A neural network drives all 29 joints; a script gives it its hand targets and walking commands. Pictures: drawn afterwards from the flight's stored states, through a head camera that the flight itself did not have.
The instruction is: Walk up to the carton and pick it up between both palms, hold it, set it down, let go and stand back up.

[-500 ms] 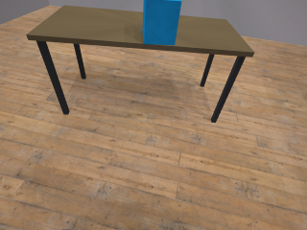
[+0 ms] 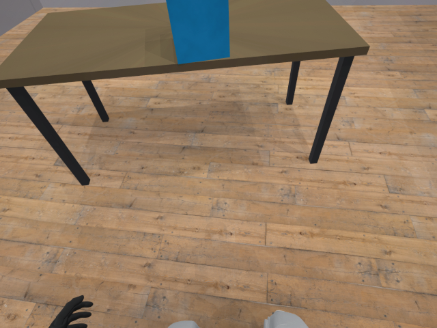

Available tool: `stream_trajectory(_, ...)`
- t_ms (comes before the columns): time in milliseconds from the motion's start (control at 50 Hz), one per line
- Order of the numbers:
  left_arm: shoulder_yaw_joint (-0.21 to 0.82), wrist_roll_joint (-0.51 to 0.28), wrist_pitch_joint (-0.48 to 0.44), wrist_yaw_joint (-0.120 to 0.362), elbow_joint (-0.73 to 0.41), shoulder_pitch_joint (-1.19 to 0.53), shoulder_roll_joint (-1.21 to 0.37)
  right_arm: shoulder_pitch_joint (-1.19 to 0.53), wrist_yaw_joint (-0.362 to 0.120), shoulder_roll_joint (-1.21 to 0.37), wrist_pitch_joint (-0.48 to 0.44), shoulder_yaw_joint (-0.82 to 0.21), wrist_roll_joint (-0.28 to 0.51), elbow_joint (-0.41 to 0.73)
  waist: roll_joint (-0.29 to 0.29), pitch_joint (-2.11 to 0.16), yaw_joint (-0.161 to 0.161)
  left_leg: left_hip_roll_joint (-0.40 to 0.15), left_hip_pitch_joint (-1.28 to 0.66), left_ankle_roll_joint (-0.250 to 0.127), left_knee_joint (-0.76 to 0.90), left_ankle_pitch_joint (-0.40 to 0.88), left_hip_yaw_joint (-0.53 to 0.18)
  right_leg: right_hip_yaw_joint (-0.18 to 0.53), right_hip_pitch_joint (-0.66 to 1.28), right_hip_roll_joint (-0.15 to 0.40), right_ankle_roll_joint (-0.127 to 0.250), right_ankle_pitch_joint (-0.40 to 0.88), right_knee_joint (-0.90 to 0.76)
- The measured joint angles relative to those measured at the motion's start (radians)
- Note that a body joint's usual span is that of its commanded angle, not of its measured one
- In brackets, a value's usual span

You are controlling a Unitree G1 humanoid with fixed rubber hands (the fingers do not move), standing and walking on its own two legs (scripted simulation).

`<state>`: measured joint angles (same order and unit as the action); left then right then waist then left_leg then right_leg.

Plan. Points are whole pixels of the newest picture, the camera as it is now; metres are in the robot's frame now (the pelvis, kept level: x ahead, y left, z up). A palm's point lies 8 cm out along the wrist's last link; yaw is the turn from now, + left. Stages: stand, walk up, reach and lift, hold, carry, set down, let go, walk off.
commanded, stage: walk up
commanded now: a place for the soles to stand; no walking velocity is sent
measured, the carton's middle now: (197, 14) +1.11 +0.09 +0.10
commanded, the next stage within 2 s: none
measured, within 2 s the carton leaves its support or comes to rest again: neither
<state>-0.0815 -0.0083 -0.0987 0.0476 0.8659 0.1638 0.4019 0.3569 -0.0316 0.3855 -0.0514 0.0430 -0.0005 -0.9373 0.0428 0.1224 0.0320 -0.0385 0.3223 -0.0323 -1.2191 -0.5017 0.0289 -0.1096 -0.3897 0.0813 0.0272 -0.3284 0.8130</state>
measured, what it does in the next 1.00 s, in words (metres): walks ahead: left foot, then right foot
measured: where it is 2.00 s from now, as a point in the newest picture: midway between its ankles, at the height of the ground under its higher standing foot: (224, 268)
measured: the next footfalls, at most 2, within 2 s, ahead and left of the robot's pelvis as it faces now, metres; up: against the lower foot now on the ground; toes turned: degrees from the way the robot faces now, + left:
left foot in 0.24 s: +0.25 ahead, +0.18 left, +0.00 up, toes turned +11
right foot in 0.56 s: +0.34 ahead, -0.08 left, +0.00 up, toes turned -6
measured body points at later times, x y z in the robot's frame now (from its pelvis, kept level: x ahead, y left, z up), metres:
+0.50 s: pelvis +0.17 +0.05 -0.02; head +0.18 +0.08 +0.43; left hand +0.22 +0.38 -0.15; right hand +0.24 -0.28 -0.10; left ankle +0.22 +0.17 -0.70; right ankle +0.25 -0.06 -0.68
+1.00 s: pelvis +0.36 +0.07 -0.03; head +0.35 +0.07 +0.42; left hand +0.35 +0.41 -0.14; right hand +0.48 -0.26 -0.12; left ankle +0.41 +0.18 -0.70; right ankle +0.33 -0.06 -0.67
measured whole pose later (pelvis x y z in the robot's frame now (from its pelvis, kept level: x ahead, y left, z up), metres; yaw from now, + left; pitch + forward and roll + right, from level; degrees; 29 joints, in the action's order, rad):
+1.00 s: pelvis +0.36 +0.07 -0.03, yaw +3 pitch -4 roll +3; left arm -0.07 0.01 -0.01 0.03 0.98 0.32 0.43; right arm 0.24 -0.01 0.43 -0.12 0.09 0.00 -0.91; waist -0.06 0.06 -0.04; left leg -0.02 0.45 -0.04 -0.96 -0.43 0.16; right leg 0.03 -0.42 0.10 0.03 -0.56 1.25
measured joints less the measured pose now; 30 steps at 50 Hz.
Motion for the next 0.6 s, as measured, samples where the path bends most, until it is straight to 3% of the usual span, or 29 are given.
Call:
stream_trajectory(60, 0.011, -0.002, 0.001, -0.013, -0.005, 0.011, -0.032, -0.060, 0.002, 0.021, -0.004, 0.004, 0.003, 0.016, 0.024, 0.021, -0.018, -0.003, 0.109, -0.005, -0.013, 0.053, -0.042, -0.015, 0.073, -0.003, -0.011, -0.004, -0.053)
stream_trajectory(160, 0.026, 0.023, 0.016, -0.011, 0.001, 0.067, -0.044, -0.120, -0.023, 0.047, -0.005, 0.029, 0.004, 0.049, 0.038, 0.002, -0.039, -0.069, 0.200, 0.006, 0.242, 0.152, -0.023, -0.042, 0.143, -0.001, -0.027, -0.043, -0.090)
stream_trajectory(240, 0.023, 0.035, 0.028, -0.002, 0.009, 0.101, -0.010, -0.117, -0.042, 0.047, -0.013, 0.043, -0.006, 0.044, 0.000, -0.029, -0.068, -0.086, 0.164, 0.013, 0.456, 0.214, 0.029, -0.057, 0.174, 0.022, -0.044, -0.119, -0.053)
stream_trajectory(280, 0.016, 0.041, 0.041, -0.003, 0.020, 0.117, 0.021, -0.109, -0.043, 0.038, -0.024, 0.052, -0.012, 0.037, -0.062, -0.043, -0.079, -0.055, 0.154, 0.016, 0.442, 0.286, 0.060, -0.029, 0.159, 0.063, -0.016, -0.203, 0.035)
stream_trajectory(300, 0.012, 0.039, 0.050, -0.007, 0.029, 0.124, 0.031, -0.105, -0.038, 0.036, -0.032, 0.057, -0.019, 0.042, -0.092, -0.049, -0.083, -0.043, 0.161, 0.015, 0.401, 0.260, 0.080, 0.015, 0.124, 0.068, 0.002, -0.234, 0.127)
stream_trajectory(340, 0.010, 0.028, 0.069, -0.015, 0.054, 0.133, 0.042, -0.105, -0.024, 0.034, -0.043, 0.054, -0.019, 0.051, -0.123, -0.049, -0.070, -0.032, 0.162, 0.009, 0.339, 0.188, 0.100, 0.085, 0.038, 0.032, 0.018, -0.214, 0.319)
stream_trajectory(400, 0.016, 0.023, 0.076, -0.015, 0.092, 0.119, 0.056, -0.111, -0.009, 0.017, -0.044, 0.047, -0.012, 0.050, -0.165, -0.029, -0.044, -0.013, 0.121, 0.001, 0.331, 0.146, 0.122, 0.104, -0.067, 0.015, 0.014, -0.147, 0.436)
stream_trajectory(460, 0.017, 0.023, 0.063, -0.011, 0.096, 0.104, 0.053, -0.095, -0.002, 0.011, -0.044, 0.032, -0.015, 0.047, -0.177, -0.010, -0.027, -0.005, 0.077, -0.002, 0.337, 0.117, 0.134, 0.086, -0.128, 0.022, 0.004, -0.148, 0.367)
stream_trajectory(540, 0.012, 0.026, 0.058, 0.013, 0.092, 0.095, 0.040, -0.061, -0.004, 0.024, -0.027, 0.021, -0.024, 0.035, -0.151, -0.016, -0.019, -0.016, 0.034, 0.006, 0.314, 0.053, 0.144, 0.074, -0.146, 0.035, 0.012, -0.158, 0.200)
stream_trajectory(600, -0.002, 0.031, 0.051, 0.022, 0.099, 0.099, 0.023, -0.041, -0.006, 0.043, -0.015, 0.026, -0.025, 0.019, -0.085, -0.028, -0.003, -0.051, 0.012, 0.020, 0.263, -0.014, 0.117, 0.036, -0.101, 0.022, -0.004, -0.018, 0.142)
